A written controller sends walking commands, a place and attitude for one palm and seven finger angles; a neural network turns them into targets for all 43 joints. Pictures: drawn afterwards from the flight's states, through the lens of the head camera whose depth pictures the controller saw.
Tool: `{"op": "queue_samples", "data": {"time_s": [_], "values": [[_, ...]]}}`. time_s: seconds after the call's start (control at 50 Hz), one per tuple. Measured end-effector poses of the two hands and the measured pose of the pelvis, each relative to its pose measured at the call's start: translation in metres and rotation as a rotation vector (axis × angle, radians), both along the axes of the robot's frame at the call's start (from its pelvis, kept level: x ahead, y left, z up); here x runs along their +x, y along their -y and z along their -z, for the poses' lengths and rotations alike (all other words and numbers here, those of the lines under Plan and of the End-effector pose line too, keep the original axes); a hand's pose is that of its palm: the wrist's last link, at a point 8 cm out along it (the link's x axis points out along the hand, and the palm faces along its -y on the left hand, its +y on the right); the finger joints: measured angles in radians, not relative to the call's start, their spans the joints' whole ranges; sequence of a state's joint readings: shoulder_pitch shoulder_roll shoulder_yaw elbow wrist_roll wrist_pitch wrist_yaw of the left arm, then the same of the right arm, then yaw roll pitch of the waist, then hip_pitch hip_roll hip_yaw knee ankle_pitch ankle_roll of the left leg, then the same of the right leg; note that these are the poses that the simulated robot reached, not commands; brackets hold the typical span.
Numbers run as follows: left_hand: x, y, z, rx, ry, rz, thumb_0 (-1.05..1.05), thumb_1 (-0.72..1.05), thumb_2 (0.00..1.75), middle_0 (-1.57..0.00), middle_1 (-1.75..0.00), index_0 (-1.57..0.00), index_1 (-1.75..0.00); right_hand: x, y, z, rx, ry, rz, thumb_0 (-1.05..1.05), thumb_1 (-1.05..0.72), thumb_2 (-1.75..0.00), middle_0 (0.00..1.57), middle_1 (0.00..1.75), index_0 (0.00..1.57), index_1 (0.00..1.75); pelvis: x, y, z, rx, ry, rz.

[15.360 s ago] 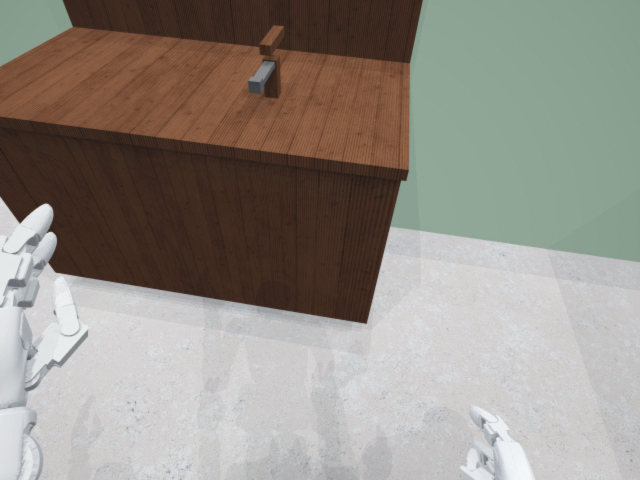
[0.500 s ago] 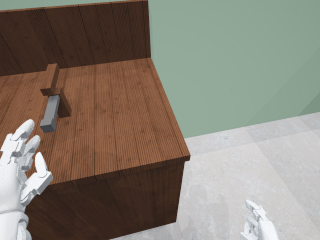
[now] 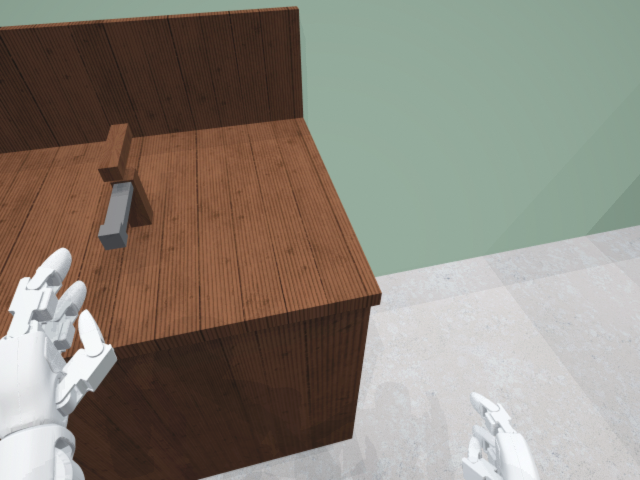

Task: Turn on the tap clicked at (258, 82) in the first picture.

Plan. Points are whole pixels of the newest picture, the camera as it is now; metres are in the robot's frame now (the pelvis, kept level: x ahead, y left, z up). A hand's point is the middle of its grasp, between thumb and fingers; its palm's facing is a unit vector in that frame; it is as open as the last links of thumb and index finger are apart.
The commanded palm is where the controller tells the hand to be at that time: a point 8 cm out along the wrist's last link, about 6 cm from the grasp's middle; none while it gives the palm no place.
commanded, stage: turn the palm inward beside the body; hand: left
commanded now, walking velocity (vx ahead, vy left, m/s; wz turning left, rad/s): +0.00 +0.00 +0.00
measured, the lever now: (113, 236) +0.39 +0.36 +0.10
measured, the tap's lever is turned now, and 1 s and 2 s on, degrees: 0 0 0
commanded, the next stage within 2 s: reach beside the lever's end, fingers flat in 0.64 s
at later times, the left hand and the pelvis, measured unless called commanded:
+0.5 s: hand (131, 344) +0.20 +0.22 +0.14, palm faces +0.52 -0.85 -0.12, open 7.5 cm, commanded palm +0.14 +0.26 +0.15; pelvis +0.02 -0.02 +0.00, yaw +1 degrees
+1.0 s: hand (128, 326) +0.22 +0.23 +0.14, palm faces +0.54 -0.83 -0.12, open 7.5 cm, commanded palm +0.17 +0.28 +0.14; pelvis +0.03 -0.01 +0.00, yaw +1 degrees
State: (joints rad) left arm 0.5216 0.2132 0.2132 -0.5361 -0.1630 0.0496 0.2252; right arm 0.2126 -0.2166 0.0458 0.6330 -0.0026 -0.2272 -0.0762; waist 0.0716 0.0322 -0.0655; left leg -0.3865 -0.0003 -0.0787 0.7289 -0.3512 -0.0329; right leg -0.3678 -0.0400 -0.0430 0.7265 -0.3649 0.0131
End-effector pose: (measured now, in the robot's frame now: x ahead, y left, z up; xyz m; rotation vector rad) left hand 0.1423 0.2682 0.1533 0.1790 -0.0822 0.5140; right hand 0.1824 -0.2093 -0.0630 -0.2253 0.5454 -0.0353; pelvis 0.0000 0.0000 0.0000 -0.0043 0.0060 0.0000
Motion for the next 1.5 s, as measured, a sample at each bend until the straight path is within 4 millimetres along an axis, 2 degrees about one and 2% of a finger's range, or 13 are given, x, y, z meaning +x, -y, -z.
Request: {"op": "queue_samples", "data": {"time_s": [0.22,0.44,0.78,1.0,1.34,1.5], "values": [[-0.007,0.007,0.008,-0.057,-0.026,-0.044,0.02,0.90,0.90,-0.21,-0.30,-0.20,-0.30,-0.001,0.015,0.002,-0.009,0.007,0.008,0.02,-0.90,-0.90,0.21,0.30,0.20,0.30,0.001,0.009,0.001,-0.001,0.002,-0.010],[0.008,0.016,0.005,-0.064,-0.036,-0.027,0.02,0.90,0.90,-0.21,-0.30,-0.20,-0.30,0.015,0.019,0.001,0.001,0.020,0.002,0.02,-0.90,-0.90,0.21,0.30,0.20,0.30,0.014,0.015,-0.001,0.000,-0.011,-0.012],[0.027,0.014,0.005,-0.062,-0.037,-0.034,0.02,0.90,0.90,-0.21,-0.30,-0.20,-0.30,0.036,0.019,0.002,-0.003,-0.006,0.001,0.02,-0.91,-0.90,0.21,0.30,0.20,0.30,0.034,0.013,-0.003,0.002,-0.027,-0.013],[0.034,0.000,0.012,-0.067,-0.045,-0.061,0.02,0.90,0.90,-0.21,-0.30,-0.20,-0.30,0.031,0.016,0.004,-0.011,-0.035,0.014,0.02,-0.91,-0.90,0.21,0.30,0.20,0.30,0.031,0.010,-0.004,0.001,-0.024,-0.012],[0.047,-0.033,0.020,-0.081,-0.040,-0.096,0.02,0.90,0.90,-0.20,-0.29,-0.20,-0.29,0.006,0.020,0.007,-0.023,-0.084,0.065,0.01,-0.91,-0.90,0.21,0.30,0.20,0.30,0.015,0.007,-0.006,-0.002,-0.015,-0.003],[0.060,-0.049,0.024,-0.084,-0.033,-0.105,0.02,0.90,0.90,-0.20,-0.27,-0.19,-0.28,-0.004,0.023,0.010,-0.034,-0.100,0.085,0.01,-0.91,-0.90,0.21,0.30,0.20,0.30,0.009,0.004,-0.007,-0.004,-0.019,0.001]]}}
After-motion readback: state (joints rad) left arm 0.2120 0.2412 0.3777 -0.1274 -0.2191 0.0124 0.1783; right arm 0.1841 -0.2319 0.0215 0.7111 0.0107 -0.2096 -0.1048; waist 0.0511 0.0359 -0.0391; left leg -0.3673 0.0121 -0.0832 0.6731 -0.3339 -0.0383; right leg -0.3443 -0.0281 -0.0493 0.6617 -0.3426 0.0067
